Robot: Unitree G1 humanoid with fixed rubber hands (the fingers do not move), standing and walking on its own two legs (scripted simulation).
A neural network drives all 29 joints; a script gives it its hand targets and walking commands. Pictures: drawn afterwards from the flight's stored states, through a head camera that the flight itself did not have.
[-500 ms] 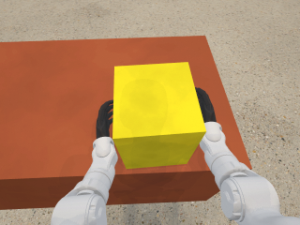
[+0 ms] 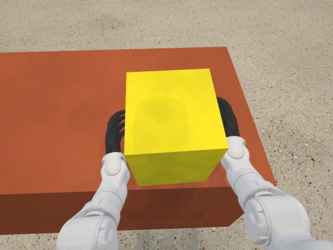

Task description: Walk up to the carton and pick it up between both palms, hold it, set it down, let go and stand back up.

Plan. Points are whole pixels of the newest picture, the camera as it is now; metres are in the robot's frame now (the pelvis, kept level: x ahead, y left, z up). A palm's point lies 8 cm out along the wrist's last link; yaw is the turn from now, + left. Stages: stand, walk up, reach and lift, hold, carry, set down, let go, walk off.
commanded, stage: reach and lift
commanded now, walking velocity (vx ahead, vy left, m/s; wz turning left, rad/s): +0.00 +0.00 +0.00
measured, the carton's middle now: (170, 133) +0.42 +0.03 +0.02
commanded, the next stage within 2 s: hold in 1.92 s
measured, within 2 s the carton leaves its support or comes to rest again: neither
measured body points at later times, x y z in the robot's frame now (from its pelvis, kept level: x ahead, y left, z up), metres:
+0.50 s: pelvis +0.01 +0.00 +0.01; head +0.00 -0.01 +0.46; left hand +0.40 +0.19 +0.10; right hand +0.43 -0.10 +0.12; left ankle +0.03 +0.14 -0.72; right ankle +0.02 -0.11 -0.72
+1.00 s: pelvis -0.02 +0.00 +0.02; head -0.05 +0.00 +0.46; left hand +0.37 +0.19 +0.17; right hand +0.40 -0.10 +0.17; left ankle +0.03 +0.14 -0.72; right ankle +0.02 -0.11 -0.72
